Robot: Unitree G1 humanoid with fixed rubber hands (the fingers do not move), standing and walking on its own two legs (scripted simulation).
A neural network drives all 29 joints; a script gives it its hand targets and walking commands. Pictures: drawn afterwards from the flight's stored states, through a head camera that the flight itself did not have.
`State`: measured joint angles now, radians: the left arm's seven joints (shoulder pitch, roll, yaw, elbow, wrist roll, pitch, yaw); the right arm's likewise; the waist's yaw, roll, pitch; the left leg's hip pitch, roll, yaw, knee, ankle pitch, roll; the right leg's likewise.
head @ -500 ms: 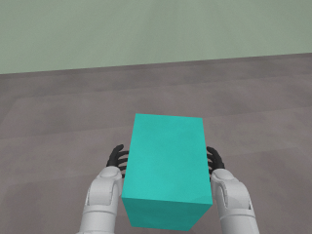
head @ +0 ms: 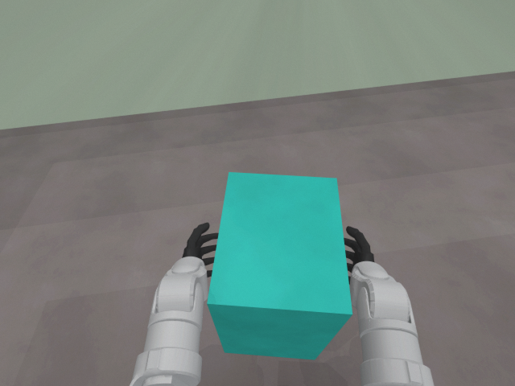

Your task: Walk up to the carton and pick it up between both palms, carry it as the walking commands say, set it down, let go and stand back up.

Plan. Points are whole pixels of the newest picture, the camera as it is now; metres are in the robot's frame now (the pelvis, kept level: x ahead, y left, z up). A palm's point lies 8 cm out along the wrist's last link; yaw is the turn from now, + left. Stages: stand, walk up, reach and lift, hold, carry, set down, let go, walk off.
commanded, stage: hold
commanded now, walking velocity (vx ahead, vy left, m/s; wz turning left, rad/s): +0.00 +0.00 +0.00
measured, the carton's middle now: (275, 273) +0.34 -0.02 -0.01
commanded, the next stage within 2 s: set down in 0.40 s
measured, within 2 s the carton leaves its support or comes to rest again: neither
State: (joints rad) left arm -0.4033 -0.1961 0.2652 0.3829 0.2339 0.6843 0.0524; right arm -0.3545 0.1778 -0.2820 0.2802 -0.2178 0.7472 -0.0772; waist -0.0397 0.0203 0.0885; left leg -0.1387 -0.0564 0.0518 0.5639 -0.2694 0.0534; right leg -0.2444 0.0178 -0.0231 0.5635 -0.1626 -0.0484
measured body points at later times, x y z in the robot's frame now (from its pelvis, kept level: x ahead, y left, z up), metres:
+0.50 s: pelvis +0.01 -0.03 +0.00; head -0.04 -0.03 +0.45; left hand +0.33 +0.11 +0.03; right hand +0.33 -0.16 +0.03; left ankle +0.04 +0.09 -0.73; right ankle +0.10 -0.09 -0.73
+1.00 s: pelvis +0.02 +0.03 -0.01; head +0.05 +0.03 +0.44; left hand +0.35 +0.13 -0.04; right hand +0.32 -0.14 -0.05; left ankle +0.04 +0.09 -0.73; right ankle +0.10 -0.08 -0.73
